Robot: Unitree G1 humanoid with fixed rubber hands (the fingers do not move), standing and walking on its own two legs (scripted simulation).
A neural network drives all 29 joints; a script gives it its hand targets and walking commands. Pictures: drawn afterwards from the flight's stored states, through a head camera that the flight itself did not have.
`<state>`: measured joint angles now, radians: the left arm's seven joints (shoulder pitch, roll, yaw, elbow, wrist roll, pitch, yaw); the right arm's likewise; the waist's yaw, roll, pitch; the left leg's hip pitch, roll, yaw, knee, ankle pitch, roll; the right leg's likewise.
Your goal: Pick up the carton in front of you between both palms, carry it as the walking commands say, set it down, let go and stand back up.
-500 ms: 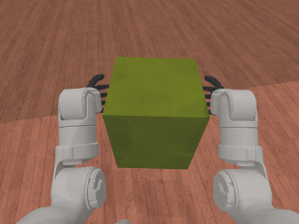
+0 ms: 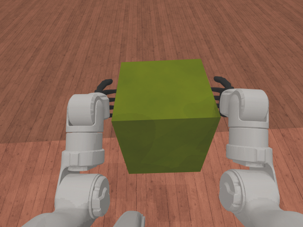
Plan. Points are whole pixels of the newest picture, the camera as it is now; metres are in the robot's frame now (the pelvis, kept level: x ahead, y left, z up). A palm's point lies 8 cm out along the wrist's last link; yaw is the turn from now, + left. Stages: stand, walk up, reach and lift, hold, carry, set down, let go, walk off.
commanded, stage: carry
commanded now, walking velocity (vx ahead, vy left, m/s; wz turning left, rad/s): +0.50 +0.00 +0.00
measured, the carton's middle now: (162, 119) +0.38 +0.02 +0.07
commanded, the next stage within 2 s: none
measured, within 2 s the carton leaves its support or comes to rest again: neither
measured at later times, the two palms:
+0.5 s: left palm (125, 25) +0.68 +0.17 +0.19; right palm (216, 31) +0.65 -0.13 +0.19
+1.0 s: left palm out of the picture +0.96 +0.18 +0.24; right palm out of the picture +0.98 -0.12 +0.24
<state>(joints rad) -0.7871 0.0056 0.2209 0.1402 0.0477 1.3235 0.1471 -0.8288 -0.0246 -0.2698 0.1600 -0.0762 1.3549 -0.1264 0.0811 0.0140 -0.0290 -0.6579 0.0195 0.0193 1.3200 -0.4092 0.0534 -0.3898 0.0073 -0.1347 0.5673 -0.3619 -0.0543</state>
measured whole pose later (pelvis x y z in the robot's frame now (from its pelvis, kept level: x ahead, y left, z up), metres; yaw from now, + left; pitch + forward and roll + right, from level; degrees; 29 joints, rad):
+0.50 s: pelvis +0.29 +0.04 +0.04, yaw -1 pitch +4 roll +0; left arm -0.81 0.00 0.28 0.05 0.08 1.34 0.13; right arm -0.79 0.00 -0.24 0.06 -0.03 1.32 -0.15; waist -0.08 -0.01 0.01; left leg -0.34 0.00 0.13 0.54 -0.39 0.08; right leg -0.76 -0.04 -0.03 1.15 -0.38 -0.03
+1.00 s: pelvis +0.60 +0.02 +0.06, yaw -1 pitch +5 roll +0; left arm -0.83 0.00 0.25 0.09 0.04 1.32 0.15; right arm -0.85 -0.01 -0.29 0.07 -0.08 1.36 -0.13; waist 0.07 0.02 -0.04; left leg -0.79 0.08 0.06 0.96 -0.29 0.04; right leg -0.21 0.00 -0.11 0.46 -0.44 -0.02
